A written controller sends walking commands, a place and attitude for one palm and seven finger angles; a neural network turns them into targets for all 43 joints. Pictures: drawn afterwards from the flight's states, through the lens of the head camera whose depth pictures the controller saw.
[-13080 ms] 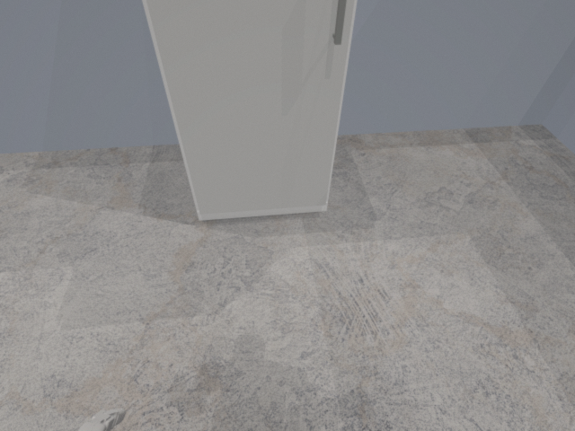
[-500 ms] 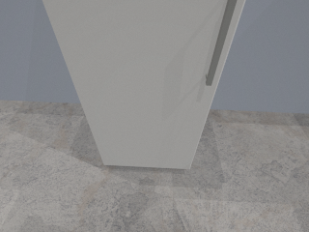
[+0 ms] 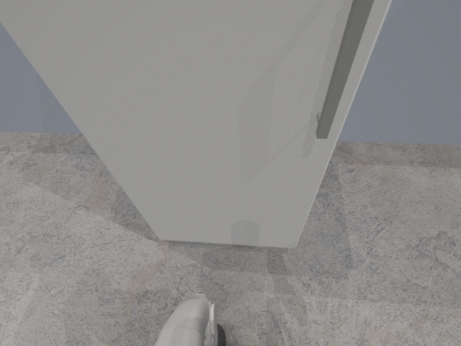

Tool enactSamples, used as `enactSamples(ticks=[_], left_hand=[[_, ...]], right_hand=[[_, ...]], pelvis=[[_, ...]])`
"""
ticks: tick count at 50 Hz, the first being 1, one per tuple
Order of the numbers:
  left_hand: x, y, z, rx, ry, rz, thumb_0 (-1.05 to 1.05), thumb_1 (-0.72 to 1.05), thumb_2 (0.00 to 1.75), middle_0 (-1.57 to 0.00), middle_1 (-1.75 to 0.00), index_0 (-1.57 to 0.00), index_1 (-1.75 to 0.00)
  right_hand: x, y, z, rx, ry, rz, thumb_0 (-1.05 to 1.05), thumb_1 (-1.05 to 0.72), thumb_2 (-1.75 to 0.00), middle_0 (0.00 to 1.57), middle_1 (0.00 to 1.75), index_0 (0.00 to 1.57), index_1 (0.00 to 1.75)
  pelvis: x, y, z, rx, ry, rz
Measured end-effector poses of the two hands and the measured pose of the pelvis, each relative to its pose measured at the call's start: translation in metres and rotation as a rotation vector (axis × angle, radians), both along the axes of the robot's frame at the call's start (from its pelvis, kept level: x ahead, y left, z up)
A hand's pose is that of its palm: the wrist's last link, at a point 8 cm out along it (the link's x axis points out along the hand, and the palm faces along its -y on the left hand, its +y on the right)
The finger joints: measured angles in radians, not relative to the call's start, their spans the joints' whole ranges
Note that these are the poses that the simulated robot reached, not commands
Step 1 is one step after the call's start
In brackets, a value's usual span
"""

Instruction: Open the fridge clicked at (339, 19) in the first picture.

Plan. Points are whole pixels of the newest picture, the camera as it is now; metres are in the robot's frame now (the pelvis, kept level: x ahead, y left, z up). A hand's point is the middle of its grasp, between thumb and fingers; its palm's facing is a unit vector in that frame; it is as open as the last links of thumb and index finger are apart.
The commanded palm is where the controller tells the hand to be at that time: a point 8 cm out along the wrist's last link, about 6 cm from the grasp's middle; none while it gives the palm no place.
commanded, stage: come to a stop and stand still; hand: right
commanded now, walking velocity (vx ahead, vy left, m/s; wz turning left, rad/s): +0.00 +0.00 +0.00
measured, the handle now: (340, 59) +0.49 -0.13 +0.21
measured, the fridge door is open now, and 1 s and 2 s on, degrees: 0 0 0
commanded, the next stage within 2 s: none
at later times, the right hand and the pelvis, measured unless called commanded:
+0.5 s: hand out of the picture +0.15 -0.21 -0.18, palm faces +0.06 +0.97 -0.22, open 7.3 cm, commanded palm none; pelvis +0.07 -0.02 -0.01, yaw +0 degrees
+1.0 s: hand out of the picture +0.05 -0.18 -0.17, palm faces +0.00 +0.97 -0.22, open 7.4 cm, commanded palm none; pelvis +0.03 +0.01 +0.00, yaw +1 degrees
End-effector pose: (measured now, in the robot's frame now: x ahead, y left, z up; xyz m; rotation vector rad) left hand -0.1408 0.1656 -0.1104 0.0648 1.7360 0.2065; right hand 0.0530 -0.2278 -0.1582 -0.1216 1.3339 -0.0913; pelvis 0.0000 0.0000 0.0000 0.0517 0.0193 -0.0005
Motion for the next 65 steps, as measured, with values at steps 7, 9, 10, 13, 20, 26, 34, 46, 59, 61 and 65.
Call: enactSamples(ticks=[7, 9, 10, 13, 20, 26, 34, 46, 59, 61, 65], left_hand=[[0.041, 0.018, -0.017, -0.022, 0.089, 0.058, 0.01, 0.91, 0.90, -0.21, -0.30, -0.20, -0.30], [0.076, 0.033, -0.026, 0.000, 0.032, 0.050, 0.01, 0.91, 0.90, -0.21, -0.30, -0.20, -0.30], [0.097, 0.041, -0.030, 0.014, -0.010, 0.041, 0.01, 0.91, 0.90, -0.21, -0.30, -0.20, -0.30], [0.163, 0.059, -0.037, 0.046, -0.155, 0.000, 0.01, 0.91, 0.90, -0.20, -0.30, -0.20, -0.30], [0.286, 0.066, -0.035, 0.070, -0.454, -0.112, 0.00, 0.91, 0.90, -0.20, -0.30, -0.19, -0.29], [0.319, 0.039, -0.025, 0.077, -0.578, -0.168, 0.00, 0.91, 0.90, -0.20, -0.30, -0.19, -0.29], [0.271, 0.025, -0.003, 0.127, -0.505, -0.190, -0.01, 0.95, 0.90, -0.21, -0.30, -0.20, -0.30], [0.178, 0.056, -0.007, 0.113, -0.348, -0.081, 0.00, 0.92, 0.90, -0.21, -0.30, -0.20, -0.30], [0.128, 0.096, -0.037, -0.002, -0.251, -0.040, 0.01, 0.91, 0.90, -0.20, -0.30, -0.19, -0.30], [0.135, 0.097, -0.038, -0.001, -0.267, -0.050, 0.01, 0.91, 0.90, -0.20, -0.30, -0.19, -0.30], [0.149, 0.097, -0.039, 0.008, -0.295, -0.079, 0.01, 0.91, 0.90, -0.20, -0.30, -0.19, -0.30]], right_hand=[[0.113, 0.014, 0.002, -0.048, -0.190, 0.027, 0.01, -0.92, -0.89, 0.20, 0.30, 0.20, 0.30], [0.123, 0.015, 0.006, -0.059, -0.196, 0.027, 0.01, -0.92, -0.89, 0.20, 0.30, 0.20, 0.30], [0.126, 0.016, 0.007, -0.063, -0.190, 0.027, 0.01, -0.91, -0.89, 0.20, 0.30, 0.20, 0.30], [0.126, 0.018, 0.010, -0.069, -0.158, 0.020, 0.01, -0.91, -0.89, 0.20, 0.30, 0.20, 0.30], [0.112, -0.004, 0.016, -0.089, -0.134, -0.019, 0.00, -0.93, -0.89, 0.20, 0.30, 0.20, 0.30], [0.086, -0.033, 0.006, -0.078, -0.117, -0.047, 0.00, -0.92, -0.89, 0.20, 0.30, 0.20, 0.30], [0.034, -0.053, 0.008, -0.036, -0.018, -0.096, 0.01, -0.91, -0.89, 0.20, 0.30, 0.20, 0.30], [-0.015, -0.027, 0.022, -0.051, 0.134, -0.039, 0.01, -0.91, -0.90, 0.20, 0.30, 0.20, 0.30], [-0.008, 0.042, 0.035, -0.103, -0.019, -0.038, 0.01, -0.94, -0.89, 0.20, 0.30, 0.20, 0.30], [-0.014, 0.048, 0.031, -0.093, -0.009, -0.047, 0.01, -0.95, -0.89, 0.20, 0.30, 0.20, 0.30], [-0.031, 0.057, 0.019, -0.062, 0.033, -0.074, 0.01, -0.94, -0.89, 0.20, 0.30, 0.20, 0.30]], pelvis=[[0.067, 0.015, -0.017, -0.048, -0.026, -0.007], [0.076, 0.015, -0.015, -0.041, -0.039, -0.021], [0.078, 0.016, -0.014, -0.042, -0.040, -0.024], [0.082, 0.015, -0.008, -0.051, -0.034, -0.022], [0.075, 0.001, -0.005, -0.065, -0.021, -0.007], [0.065, -0.020, -0.011, -0.050, -0.023, -0.008], [0.055, -0.036, 0.005, -0.031, -0.016, -0.008], [0.037, -0.011, 0.014, -0.032, 0.003, 0.020], [0.020, 0.045, 0.010, -0.073, -0.040, -0.010], [0.019, 0.049, 0.008, -0.064, -0.041, -0.014], [0.017, 0.052, 0.003, -0.044, -0.044, -0.026]])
